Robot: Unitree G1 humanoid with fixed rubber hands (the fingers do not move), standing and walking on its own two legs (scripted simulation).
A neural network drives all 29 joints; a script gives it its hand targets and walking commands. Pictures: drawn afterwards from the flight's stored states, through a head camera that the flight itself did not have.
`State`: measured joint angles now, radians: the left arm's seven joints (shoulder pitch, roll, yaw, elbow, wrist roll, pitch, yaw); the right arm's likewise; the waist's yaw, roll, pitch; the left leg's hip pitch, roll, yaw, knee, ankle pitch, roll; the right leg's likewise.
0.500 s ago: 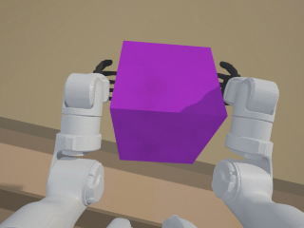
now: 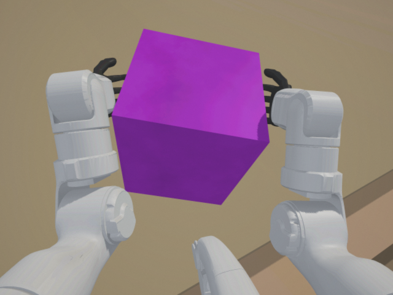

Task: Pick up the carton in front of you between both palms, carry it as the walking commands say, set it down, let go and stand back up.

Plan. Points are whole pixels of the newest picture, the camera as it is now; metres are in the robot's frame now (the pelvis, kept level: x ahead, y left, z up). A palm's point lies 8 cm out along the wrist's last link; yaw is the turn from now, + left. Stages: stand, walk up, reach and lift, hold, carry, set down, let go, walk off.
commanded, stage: carry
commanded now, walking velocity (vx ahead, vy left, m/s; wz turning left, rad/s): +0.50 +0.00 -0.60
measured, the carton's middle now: (187, 127) +0.40 -0.05 +0.10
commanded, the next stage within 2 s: none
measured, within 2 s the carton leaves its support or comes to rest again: neither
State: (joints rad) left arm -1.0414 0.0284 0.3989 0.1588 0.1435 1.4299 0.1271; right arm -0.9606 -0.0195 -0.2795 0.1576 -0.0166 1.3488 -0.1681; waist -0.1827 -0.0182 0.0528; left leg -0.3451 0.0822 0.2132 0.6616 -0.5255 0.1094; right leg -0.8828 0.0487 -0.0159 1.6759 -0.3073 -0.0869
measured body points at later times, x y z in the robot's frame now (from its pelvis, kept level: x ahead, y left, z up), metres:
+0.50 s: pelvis +0.36 -0.08 +0.12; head +0.41 -0.06 +0.57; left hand +0.77 +0.03 +0.24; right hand +0.74 -0.27 +0.26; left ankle +0.44 +0.02 -0.48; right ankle +0.34 -0.17 -0.58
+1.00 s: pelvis +0.68 -0.11 +0.16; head +0.68 -0.11 +0.61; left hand +1.07 +0.02 +0.30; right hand +1.05 -0.28 +0.30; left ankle +0.65 -0.02 -0.58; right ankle +0.79 -0.24 -0.55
